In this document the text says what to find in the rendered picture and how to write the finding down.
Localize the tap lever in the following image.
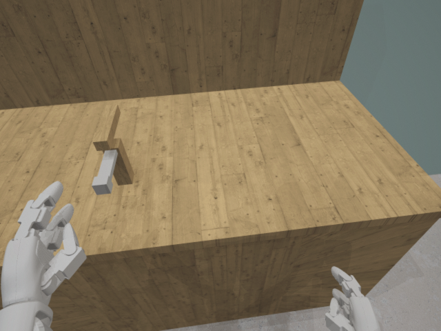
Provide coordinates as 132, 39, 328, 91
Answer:
92, 150, 118, 195

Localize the left robot hand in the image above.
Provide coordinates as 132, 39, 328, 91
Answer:
1, 181, 87, 308

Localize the robot left forearm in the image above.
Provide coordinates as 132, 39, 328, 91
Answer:
0, 300, 53, 331

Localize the right robot hand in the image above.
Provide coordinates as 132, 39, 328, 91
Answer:
325, 266, 381, 331

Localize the counter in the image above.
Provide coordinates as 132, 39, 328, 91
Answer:
0, 0, 441, 331

